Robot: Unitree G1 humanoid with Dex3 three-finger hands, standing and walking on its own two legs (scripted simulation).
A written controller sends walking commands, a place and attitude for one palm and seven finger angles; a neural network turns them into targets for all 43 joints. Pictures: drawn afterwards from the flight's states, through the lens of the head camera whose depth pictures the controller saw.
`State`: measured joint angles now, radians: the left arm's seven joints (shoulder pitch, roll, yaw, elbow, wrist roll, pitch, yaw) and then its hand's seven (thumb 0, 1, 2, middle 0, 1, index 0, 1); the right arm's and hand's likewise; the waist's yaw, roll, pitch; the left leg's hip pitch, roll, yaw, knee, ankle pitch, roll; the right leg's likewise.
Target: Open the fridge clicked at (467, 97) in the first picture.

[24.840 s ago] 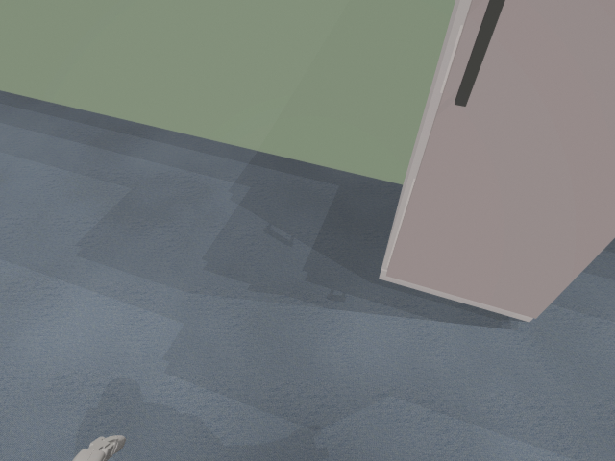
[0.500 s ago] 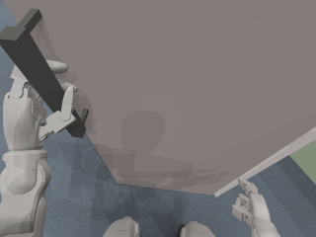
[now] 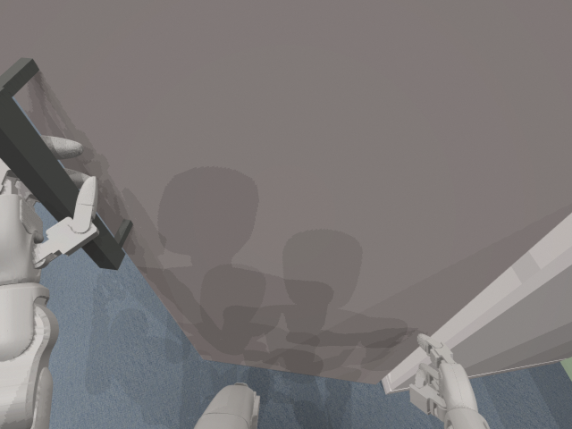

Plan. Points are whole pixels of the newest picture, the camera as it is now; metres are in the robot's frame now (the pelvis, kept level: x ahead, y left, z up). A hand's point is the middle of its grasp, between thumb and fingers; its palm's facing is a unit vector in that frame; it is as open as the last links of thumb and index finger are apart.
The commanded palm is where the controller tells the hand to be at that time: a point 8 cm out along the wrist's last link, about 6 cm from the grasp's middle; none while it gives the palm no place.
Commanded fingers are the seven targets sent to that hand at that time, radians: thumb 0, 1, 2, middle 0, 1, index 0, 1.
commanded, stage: walk backward, drawing the door open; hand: left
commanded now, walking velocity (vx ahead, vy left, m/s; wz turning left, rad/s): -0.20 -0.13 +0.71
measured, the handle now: (76, 184) +0.32 +0.24 +0.20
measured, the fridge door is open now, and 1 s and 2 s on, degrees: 73 85 87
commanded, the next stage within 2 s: stop walking and hold the door back in 0.28 s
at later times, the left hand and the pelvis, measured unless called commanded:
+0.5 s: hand (43, 369) +0.14 +0.20 +0.19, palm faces +0.53 -0.81 -0.23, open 6.5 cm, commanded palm +0.13 +0.24 +0.17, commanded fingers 0.00 0.90 0.90 -0.45 -1.40 -0.45 -1.40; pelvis -0.09 -0.08 +0.00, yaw +13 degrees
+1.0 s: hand (54, 311) +0.19 +0.21 +0.19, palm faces +0.46 -0.86 -0.20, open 5.8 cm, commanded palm +0.13 +0.26 +0.17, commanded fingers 0.00 0.90 0.90 -0.45 -1.40 -0.45 -1.40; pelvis -0.17 -0.09 +0.01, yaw +14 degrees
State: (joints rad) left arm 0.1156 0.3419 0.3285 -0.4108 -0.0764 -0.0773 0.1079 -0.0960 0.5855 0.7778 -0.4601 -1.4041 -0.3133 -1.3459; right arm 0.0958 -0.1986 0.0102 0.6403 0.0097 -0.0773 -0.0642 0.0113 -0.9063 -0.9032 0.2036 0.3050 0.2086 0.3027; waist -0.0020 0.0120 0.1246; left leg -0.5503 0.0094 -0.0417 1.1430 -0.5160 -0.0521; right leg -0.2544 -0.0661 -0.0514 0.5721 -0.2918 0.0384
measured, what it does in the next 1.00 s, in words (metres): walks backwards: left foot, then right foot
